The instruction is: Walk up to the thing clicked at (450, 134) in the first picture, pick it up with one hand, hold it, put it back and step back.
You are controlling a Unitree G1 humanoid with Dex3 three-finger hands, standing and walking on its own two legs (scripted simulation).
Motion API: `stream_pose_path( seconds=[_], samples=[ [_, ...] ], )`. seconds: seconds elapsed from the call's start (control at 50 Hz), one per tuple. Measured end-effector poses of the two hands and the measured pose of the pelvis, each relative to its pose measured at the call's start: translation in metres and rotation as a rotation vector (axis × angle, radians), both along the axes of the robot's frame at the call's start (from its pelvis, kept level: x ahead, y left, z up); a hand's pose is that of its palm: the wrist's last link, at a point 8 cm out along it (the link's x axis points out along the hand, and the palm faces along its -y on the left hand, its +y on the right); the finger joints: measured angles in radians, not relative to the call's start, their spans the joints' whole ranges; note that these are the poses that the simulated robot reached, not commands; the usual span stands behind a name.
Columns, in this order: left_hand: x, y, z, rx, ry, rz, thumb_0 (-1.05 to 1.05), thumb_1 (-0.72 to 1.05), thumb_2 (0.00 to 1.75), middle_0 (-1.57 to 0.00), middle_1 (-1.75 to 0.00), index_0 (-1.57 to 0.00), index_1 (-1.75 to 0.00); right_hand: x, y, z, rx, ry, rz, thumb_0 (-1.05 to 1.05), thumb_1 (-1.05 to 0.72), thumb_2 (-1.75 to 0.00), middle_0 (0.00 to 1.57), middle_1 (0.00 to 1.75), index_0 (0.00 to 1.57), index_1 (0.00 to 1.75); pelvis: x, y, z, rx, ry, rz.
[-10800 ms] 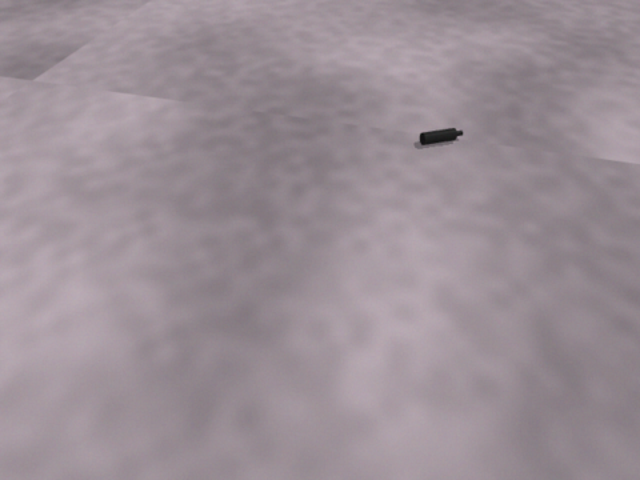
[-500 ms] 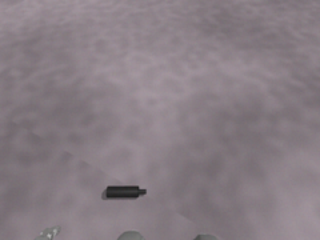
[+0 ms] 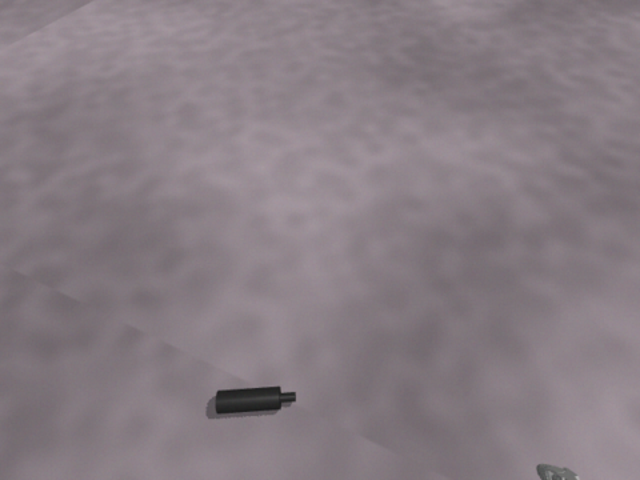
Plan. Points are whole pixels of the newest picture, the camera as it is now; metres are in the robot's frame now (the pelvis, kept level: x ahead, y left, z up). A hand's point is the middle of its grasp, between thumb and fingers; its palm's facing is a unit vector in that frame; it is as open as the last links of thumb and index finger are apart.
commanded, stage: walk up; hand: left
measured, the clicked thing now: (256, 399) +0.42 +0.21 -0.73
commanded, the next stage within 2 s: stand in 1.14 s
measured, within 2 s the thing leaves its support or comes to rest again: neither
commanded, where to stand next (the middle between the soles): +0.05 -0.01 m, yaw +2 degrees
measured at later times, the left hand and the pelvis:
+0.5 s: hand out of the picture +0.07 +0.24 -0.13, palm faces -0.02 -0.95 -0.31, open 7.3 cm; pelvis -0.01 -0.01 +0.02, yaw -1 degrees
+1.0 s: hand out of the picture +0.08 +0.24 -0.13, palm faces -0.02 -0.95 -0.32, open 7.3 cm; pelvis +0.00 +0.00 +0.02, yaw -1 degrees
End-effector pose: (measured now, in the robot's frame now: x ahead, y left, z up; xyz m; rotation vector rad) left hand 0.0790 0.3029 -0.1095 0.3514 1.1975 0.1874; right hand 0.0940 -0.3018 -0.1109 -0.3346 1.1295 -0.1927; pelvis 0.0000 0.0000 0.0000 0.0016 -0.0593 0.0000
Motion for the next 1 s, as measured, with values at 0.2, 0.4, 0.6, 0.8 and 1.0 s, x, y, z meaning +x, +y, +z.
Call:
stream_pose_path(
  seconds=[0.2, 0.4, 0.6, 0.8, 1.0],
  samples=[
    [0.010, -0.015, 0.010, -0.049, -0.055, -0.002, 0.01, 0.91, 0.90, -0.20, -0.30, -0.21, -0.30, -0.022, -0.002, 0.014, 0.006, 0.032, 0.004, 0.00, -0.91, -0.90, 0.20, 0.30, 0.20, 0.30, -0.008, -0.006, 0.014, 0.001, -0.003, -0.008],
    [0.001, -0.020, 0.013, -0.059, -0.028, 0.007, 0.00, 0.91, 0.90, -0.20, -0.30, -0.21, -0.30, -0.029, -0.010, 0.021, -0.003, 0.041, -0.018, 0.00, -0.91, -0.90, 0.20, 0.30, 0.20, 0.30, -0.012, -0.009, 0.021, -0.002, 0.002, -0.013],
    [-0.019, -0.017, 0.010, -0.051, 0.036, 0.036, 0.01, 0.91, 0.90, -0.20, -0.30, -0.21, -0.30, -0.034, -0.008, 0.018, 0.005, 0.076, -0.031, 0.00, -0.91, -0.90, 0.20, 0.30, 0.20, 0.30, -0.008, -0.009, 0.023, -0.006, 0.012, -0.014],
    [-0.018, -0.014, 0.010, -0.047, 0.055, 0.045, 0.01, 0.91, 0.90, -0.20, -0.30, -0.21, -0.30, -0.027, -0.002, 0.017, 0.014, 0.085, -0.032, 0.00, -0.91, -0.90, 0.20, 0.30, 0.20, 0.30, -0.002, -0.006, 0.024, -0.005, 0.020, -0.013],
    [-0.004, -0.013, 0.011, -0.046, 0.034, 0.040, 0.00, 0.91, 0.90, -0.20, -0.30, -0.21, -0.30, -0.014, -0.001, 0.019, 0.012, 0.065, -0.032, 0.00, -0.91, -0.90, 0.20, 0.30, 0.20, 0.30, 0.003, -0.005, 0.024, -0.002, 0.023, -0.011]
  ],
)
